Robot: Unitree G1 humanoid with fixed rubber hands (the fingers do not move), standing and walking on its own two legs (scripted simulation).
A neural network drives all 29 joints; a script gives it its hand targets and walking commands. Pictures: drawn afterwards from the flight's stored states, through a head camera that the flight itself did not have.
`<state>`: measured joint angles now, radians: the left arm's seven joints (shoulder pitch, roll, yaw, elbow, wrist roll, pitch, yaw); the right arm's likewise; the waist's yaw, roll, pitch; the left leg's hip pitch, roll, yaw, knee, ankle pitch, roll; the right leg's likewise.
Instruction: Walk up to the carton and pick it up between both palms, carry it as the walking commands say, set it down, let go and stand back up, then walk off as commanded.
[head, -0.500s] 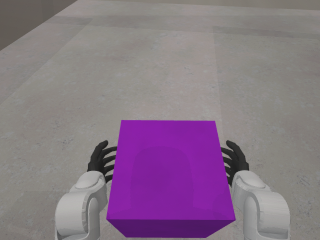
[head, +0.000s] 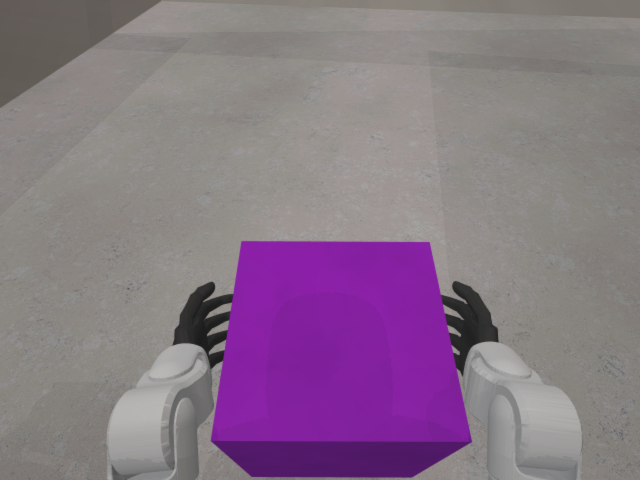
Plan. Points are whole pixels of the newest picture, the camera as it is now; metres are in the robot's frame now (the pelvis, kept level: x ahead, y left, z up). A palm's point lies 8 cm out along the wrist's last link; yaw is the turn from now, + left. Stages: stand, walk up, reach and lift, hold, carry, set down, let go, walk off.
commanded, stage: carry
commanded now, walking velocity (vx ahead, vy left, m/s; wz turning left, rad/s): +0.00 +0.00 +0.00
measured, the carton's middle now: (333, 369) +0.24 +0.00 +0.03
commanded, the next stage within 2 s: hold in 1.32 s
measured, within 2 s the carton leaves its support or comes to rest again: neither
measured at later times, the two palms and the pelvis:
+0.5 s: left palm (206, 346) +0.24 +0.14 +0.10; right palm (485, 344) +0.24 -0.16 +0.09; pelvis +0.01 -0.01 +0.00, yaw +0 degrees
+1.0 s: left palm (210, 341) +0.24 +0.13 +0.10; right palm (486, 337) +0.25 -0.17 +0.09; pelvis +0.02 -0.02 +0.00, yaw +1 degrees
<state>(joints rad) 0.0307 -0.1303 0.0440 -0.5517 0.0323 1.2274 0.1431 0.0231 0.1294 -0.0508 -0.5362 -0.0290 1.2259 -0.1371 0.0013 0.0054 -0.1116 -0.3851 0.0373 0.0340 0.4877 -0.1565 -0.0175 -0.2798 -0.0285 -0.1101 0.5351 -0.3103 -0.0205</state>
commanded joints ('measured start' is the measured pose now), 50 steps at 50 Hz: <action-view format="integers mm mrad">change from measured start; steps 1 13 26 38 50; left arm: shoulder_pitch -392 -390 -389 -390 -392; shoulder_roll -757 -758 -758 -758 -759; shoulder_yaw -620 -616 -613 -611 -610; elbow -104 -107 -110 -112 -113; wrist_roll -277 -277 -279 -281 -282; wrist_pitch -14 -11 -10 -10 -10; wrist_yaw -116 -116 -117 -118 -119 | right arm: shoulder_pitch -402 -402 -403 -404 -405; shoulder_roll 740 742 747 751 754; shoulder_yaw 636 637 636 633 630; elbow -128 -134 -135 -134 -131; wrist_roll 289 290 290 290 289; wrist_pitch -20 -17 -15 -14 -14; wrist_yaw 112 110 109 109 110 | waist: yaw -1 -1 -2 -2 -2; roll -6 -8 -12 -13 -12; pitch -176 -175 -175 -177 -177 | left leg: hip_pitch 131 131 132 133 135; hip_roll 81 78 75 74 74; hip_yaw -87 -86 -85 -84 -86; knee -44 -34 -23 -15 -11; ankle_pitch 116 120 124 133 141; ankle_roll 39 33 25 21 20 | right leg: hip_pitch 16 26 38 50 55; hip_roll -110 -111 -112 -112 -111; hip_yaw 110 106 102 97 93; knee -108 -106 -104 -100 -97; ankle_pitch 155 194 245 281 288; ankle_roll -25 -28 -25 -21 -20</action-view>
